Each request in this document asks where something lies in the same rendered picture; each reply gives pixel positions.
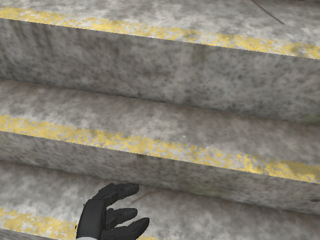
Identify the robot left hand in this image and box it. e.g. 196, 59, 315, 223
75, 183, 150, 240

